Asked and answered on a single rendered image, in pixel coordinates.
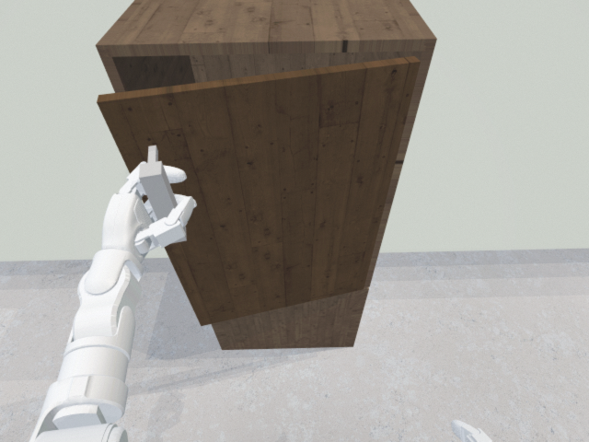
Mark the cupboard door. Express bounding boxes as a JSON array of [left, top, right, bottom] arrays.
[[97, 56, 421, 326]]

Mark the robot left upper arm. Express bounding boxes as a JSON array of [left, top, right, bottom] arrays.
[[34, 423, 128, 442]]

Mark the robot left forearm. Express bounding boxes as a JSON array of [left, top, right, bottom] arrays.
[[29, 249, 144, 442]]

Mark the handle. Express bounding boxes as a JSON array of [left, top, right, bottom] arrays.
[[139, 145, 187, 244]]

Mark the robot right hand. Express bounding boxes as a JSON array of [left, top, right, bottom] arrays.
[[451, 420, 492, 442]]

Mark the robot left hand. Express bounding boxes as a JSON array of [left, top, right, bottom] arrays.
[[101, 161, 197, 263]]

